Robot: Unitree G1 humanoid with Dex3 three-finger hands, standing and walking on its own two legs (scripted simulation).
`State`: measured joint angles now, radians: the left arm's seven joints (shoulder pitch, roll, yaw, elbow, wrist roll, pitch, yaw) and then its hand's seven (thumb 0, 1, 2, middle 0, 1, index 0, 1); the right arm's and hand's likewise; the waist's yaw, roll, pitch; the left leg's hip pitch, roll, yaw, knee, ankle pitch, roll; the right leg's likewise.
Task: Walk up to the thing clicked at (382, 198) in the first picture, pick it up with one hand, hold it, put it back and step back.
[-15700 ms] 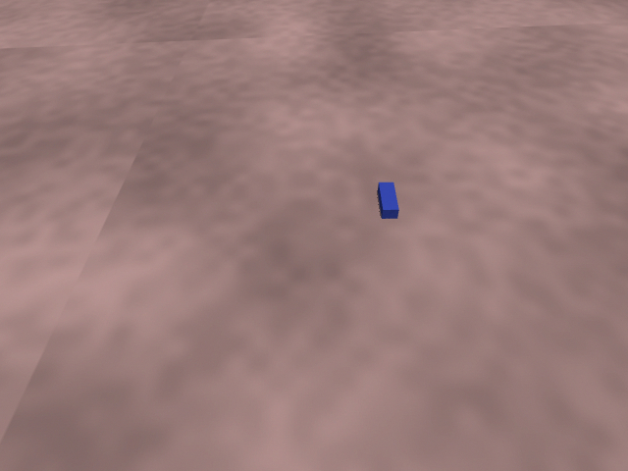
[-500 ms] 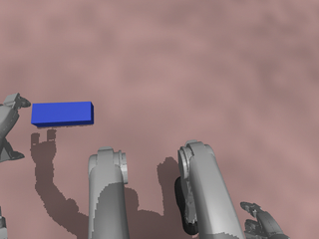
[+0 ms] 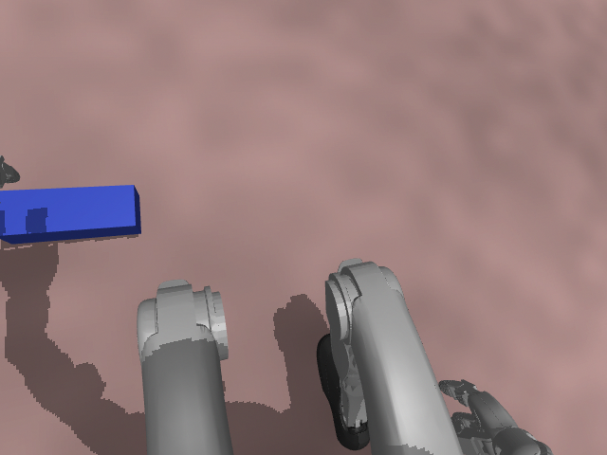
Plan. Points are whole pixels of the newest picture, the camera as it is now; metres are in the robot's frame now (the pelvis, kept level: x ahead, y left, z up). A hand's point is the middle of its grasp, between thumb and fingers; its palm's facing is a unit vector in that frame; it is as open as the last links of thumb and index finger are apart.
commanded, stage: rise first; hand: left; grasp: from above
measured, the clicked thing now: (74, 214) +0.47 +0.34 -0.30
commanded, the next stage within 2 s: none
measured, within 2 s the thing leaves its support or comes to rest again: neither
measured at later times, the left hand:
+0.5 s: hand out of the picture +0.41 +0.39 -0.17, palm faces -0.43 -0.09 -0.90, open 14.2 cm
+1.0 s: hand (8, 226) +0.42 +0.38 -0.19, palm faces -0.43 -0.10 -0.90, open 14.2 cm
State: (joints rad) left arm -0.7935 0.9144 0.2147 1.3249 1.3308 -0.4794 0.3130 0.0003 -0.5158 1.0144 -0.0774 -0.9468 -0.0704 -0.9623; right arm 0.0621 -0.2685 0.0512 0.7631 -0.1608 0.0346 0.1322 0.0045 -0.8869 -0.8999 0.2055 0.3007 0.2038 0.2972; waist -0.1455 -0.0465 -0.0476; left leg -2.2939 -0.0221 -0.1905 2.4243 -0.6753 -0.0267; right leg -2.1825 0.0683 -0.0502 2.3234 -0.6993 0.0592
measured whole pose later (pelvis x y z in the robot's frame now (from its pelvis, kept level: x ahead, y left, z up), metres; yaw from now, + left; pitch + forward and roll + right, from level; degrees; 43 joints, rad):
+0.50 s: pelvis +0.01 +0.00 -0.02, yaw -2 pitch +31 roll -11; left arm -0.84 0.97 0.23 1.41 1.36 -0.47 0.39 0.00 -0.53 1.02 -0.08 -0.99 -0.07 -1.00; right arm 0.07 -0.27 0.09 0.76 -0.19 0.04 0.14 0.00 -0.90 -0.90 0.21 0.30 0.20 0.30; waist -0.19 -0.06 -0.01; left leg -2.33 -0.02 -0.21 2.48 -0.70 -0.03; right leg -2.23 0.08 -0.06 2.37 -0.71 0.07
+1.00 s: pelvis +0.01 +0.00 -0.02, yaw -3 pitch +30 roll -12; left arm -0.86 0.98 0.22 1.45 1.38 -0.45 0.43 0.00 -0.54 1.02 -0.08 -1.01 -0.08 -1.02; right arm 0.06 -0.26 0.11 0.76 -0.20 0.01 0.15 0.00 -0.90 -0.90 0.21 0.30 0.20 0.30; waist -0.21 -0.08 0.00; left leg -2.34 -0.02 -0.22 2.50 -0.70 -0.02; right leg -2.22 0.08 -0.07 2.37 -0.71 0.06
